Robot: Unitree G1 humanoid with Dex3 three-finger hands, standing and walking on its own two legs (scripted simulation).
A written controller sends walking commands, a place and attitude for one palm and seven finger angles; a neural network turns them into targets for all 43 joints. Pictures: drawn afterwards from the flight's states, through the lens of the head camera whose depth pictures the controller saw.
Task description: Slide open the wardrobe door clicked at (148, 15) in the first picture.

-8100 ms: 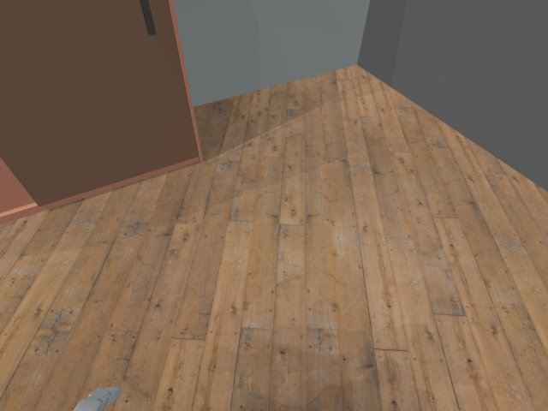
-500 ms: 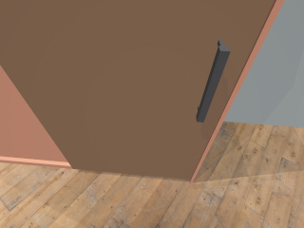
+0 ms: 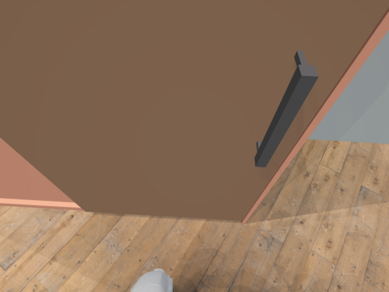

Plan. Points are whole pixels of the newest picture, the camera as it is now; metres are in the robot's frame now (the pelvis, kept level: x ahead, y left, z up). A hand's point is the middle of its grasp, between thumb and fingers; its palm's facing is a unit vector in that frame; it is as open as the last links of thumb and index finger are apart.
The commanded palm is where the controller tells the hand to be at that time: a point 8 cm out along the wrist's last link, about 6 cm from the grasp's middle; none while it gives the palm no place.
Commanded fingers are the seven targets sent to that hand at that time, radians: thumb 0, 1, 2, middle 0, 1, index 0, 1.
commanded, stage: come to a stop and stand still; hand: right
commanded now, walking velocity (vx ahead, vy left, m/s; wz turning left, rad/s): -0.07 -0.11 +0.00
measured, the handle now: (276, 119) +0.43 -0.13 +0.10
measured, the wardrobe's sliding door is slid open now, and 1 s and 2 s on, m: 0.00 0.00 0.00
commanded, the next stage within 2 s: look again from close up in 1.32 s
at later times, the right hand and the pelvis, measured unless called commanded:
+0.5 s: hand out of the picture +0.00 -0.16 -0.16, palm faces +0.08 +0.96 -0.26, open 7.3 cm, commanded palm none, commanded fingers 0.00 -0.90 -0.90 0.20 0.30 0.20 0.30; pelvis -0.03 +0.04 +0.00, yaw -1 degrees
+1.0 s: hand out of the picture -0.03 -0.17 -0.17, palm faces +0.02 +0.98 -0.18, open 7.2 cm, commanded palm none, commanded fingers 0.00 -0.90 -0.90 0.20 0.30 0.20 0.30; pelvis -0.05 +0.01 +0.01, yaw -2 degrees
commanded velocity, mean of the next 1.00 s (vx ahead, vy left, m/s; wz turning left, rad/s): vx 0.05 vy -0.04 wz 0.00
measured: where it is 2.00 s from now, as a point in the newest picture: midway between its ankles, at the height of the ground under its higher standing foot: outside the picture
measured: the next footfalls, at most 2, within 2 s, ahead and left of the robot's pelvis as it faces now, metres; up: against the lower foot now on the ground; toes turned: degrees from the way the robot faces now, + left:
left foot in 0.06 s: +0.09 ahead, +0.11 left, +0.00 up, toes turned +6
right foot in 0.62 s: -0.05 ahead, -0.09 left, +0.00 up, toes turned -4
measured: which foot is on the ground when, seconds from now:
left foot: up 0.00-0.04, down 0.06-0.64, up 0.66-1.00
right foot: down 0.00-0.06, up 0.08-0.60, down 0.62-1.00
